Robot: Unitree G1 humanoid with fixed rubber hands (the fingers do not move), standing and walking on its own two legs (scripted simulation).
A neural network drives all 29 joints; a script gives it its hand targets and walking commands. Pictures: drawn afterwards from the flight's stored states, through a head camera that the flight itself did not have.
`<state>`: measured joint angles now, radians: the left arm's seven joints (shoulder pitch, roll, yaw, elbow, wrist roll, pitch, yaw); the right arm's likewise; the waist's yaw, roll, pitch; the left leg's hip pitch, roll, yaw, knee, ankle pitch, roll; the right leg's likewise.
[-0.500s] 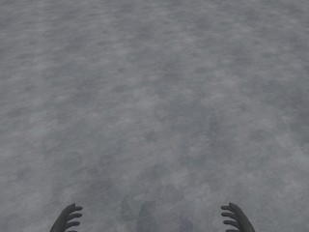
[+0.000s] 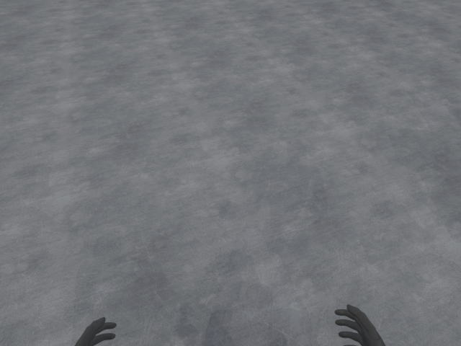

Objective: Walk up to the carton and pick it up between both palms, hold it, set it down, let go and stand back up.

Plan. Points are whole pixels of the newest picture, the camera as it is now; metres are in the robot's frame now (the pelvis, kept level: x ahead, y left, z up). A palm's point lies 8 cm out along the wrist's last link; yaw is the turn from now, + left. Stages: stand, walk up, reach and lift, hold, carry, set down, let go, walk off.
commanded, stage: stand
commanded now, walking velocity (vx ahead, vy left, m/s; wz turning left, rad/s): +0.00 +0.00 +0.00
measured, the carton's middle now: out of the picture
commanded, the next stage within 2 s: walk up in 1.36 s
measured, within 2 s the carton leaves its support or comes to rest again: neither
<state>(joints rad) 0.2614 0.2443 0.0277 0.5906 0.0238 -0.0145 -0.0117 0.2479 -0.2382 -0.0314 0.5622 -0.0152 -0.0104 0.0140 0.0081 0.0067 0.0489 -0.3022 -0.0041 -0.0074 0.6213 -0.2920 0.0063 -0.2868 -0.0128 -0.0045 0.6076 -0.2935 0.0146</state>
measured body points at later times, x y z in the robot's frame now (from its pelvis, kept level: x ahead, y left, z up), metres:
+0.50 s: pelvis +0.01 +0.00 +0.00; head +0.02 -0.01 +0.45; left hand +0.15 +0.25 -0.09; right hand +0.15 -0.25 -0.09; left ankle +0.03 +0.11 -0.73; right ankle +0.02 -0.13 -0.73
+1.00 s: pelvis +0.00 +0.00 +0.00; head +0.01 +0.00 +0.45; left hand +0.14 +0.25 -0.09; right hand +0.13 -0.26 -0.09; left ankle +0.03 +0.11 -0.73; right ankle +0.02 -0.13 -0.73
